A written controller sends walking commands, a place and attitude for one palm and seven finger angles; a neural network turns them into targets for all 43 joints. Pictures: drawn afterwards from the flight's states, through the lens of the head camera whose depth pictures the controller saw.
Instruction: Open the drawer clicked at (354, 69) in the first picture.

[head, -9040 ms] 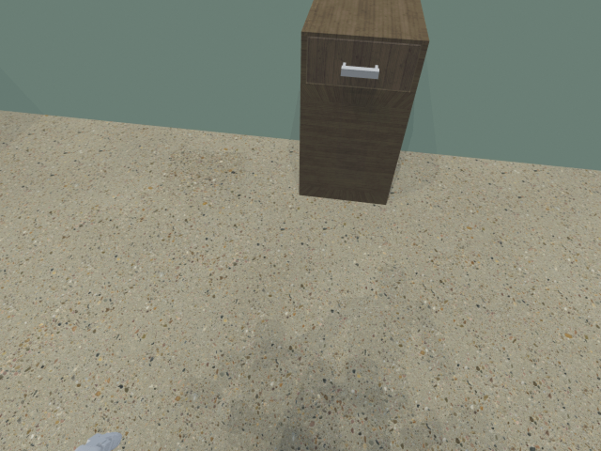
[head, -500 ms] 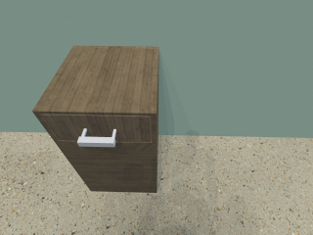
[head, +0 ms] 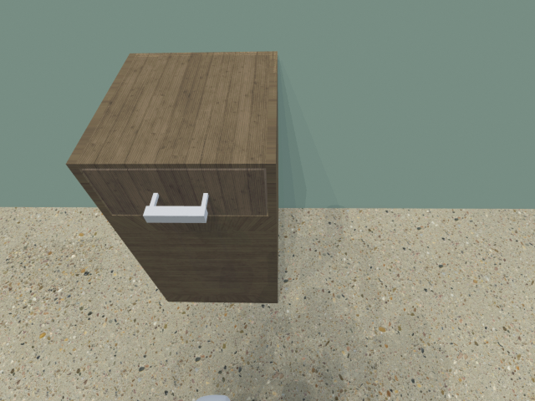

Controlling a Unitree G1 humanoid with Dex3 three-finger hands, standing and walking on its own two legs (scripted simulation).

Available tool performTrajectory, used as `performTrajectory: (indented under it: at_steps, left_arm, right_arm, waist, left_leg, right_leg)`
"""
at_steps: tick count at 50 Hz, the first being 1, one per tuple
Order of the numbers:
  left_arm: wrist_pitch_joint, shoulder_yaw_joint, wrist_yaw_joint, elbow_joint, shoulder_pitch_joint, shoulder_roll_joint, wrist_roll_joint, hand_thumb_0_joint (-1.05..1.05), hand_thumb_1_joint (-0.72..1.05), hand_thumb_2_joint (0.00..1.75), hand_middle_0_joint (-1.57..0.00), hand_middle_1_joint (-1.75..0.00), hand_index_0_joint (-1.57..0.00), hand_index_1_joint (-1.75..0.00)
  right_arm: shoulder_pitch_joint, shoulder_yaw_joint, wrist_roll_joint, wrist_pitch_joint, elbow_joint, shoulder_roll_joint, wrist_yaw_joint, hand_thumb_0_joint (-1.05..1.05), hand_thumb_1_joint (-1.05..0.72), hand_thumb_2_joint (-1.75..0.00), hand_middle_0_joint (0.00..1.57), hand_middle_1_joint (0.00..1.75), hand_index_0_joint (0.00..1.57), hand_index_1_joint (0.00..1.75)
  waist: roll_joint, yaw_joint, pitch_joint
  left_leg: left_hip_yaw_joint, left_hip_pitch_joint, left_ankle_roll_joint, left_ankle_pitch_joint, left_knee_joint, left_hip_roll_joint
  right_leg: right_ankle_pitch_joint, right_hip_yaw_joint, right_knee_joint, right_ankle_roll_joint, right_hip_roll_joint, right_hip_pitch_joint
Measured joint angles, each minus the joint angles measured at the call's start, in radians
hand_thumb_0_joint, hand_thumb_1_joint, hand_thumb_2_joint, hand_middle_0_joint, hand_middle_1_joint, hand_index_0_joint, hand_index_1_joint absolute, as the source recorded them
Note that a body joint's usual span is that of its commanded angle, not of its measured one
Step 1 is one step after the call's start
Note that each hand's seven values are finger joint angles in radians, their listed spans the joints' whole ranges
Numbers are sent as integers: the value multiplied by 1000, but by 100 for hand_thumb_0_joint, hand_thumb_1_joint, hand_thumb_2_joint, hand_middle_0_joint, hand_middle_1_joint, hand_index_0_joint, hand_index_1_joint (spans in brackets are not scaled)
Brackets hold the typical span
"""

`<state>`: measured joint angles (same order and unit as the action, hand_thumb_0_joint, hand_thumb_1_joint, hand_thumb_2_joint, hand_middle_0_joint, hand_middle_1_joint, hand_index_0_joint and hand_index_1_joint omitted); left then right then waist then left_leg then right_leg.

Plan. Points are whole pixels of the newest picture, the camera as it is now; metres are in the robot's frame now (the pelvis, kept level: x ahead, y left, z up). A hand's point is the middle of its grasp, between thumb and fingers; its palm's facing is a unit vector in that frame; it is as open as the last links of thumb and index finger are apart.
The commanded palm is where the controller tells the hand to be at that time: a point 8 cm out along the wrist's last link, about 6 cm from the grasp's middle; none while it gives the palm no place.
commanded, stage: come to a stop and stand still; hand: left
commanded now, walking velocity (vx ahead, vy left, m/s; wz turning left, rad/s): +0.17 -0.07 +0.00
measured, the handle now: (178, 205) +0.49 +0.24 -0.09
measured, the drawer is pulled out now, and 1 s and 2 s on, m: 0.00 0.00 0.00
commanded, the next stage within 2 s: look again from close up in 1.84 s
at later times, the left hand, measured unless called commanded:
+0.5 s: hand out of the picture +0.00 +0.15 -0.17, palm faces +0.06 -0.98 -0.18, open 7.4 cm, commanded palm none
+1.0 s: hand out of the picture +0.01 +0.23 -0.17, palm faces +0.03 -0.98 -0.21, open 7.4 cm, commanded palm none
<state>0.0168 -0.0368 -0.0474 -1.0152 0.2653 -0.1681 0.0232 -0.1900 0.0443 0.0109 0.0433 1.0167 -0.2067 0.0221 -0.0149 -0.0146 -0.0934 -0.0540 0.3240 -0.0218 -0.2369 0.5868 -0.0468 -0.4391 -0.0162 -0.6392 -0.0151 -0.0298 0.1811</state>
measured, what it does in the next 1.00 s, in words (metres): stands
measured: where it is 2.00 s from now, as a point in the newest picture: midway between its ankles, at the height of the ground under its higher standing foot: outside the picture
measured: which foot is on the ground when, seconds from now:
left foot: down 0.00-1.00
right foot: down 0.00-1.00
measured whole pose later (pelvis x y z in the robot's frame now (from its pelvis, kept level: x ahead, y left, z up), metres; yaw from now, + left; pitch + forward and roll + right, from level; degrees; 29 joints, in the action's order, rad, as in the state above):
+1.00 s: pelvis +0.00 +0.05 +0.01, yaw +0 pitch -2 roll -1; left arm 0.00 0.00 -0.05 -1.01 0.33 -0.19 0.01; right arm -0.24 0.00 0.01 0.01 1.03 -0.17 0.01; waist 0.02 0.00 -0.02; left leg -0.07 0.28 0.02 -0.21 0.53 -0.03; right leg -0.34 -0.01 -0.46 0.05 -0.05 0.09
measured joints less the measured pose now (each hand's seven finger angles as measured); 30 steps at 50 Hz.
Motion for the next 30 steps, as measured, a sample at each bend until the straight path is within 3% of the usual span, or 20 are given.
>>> performTrajectory:
  at_steps: [3, 8, 13, 18, 24, 30]
  left_arm:
    - [4, -1, 8, -12, -4, -14, 0, 0, 90, 90, -20, -30, -20, -30]
    - [-13, 6, 19, -34, 11, -20, 0, 0, 91, 90, -20, -30, -20, -30]
    - [-37, 25, 22, -73, 54, 12, -5, 0, 91, 90, -20, -30, -20, -30]
    - [-34, 50, 18, -65, 100, 49, -2, 0, 90, 90, -20, -30, -20, -30]
    - [-45, 47, 6, -31, 109, 55, -8, 0, 90, 90, -20, -30, -20, -30]
    - [-28, 43, -3, 3, 95, 42, -7, 0, 90, 90, -20, -30, -20, -30]
  right_arm:
    - [-12, -5, 5, -20, 8, 8, -5, 1, -91, -90, 20, 30, 19, 30]
    - [-51, -24, 10, -30, 46, 35, -13, 1, -91, -90, 20, 30, 19, 30]
    - [-81, -33, 5, -30, 91, 48, -6, 1, -92, -90, 20, 30, 20, 30]
    - [-124, -36, 12, -30, 22, 33, -3, 1, -92, -90, 21, 30, 20, 30]
    - [-123, -43, 4, -39, 1, 42, 7, 1, -91, -90, 20, 30, 20, 30]
    - [-71, -36, 0, -35, -7, 42, 10, 1, -91, -90, 20, 30, 19, 30]
  waist:
    - [23, 7, 15]
    - [37, 6, 65]
    - [13, 5, 80]
    - [-25, 33, 78]
    - [7, 17, 68]
    - [33, 6, 73]
  left_leg:
    - [-6, -8, -8, 2, -21, 16]
    - [-10, -19, 4, 38, -88, 23]
    - [8, -43, -15, 59, -132, 4]
    - [41, 17, -26, 10, -43, -24]
    - [35, -2, -3, -18, -13, -24]
    - [22, -28, -20, -43, 4, -22]
  right_leg:
    - [-6, 6, -12, 12, -17, 7]
    - [21, 11, 37, -3, -18, 7]
    - [55, -5, 117, 4, 5, -37]
    - [43, -33, 116, -9, 36, -27]
    - [26, -26, 109, -7, 35, -56]
    - [14, -14, 100, 6, 28, -81]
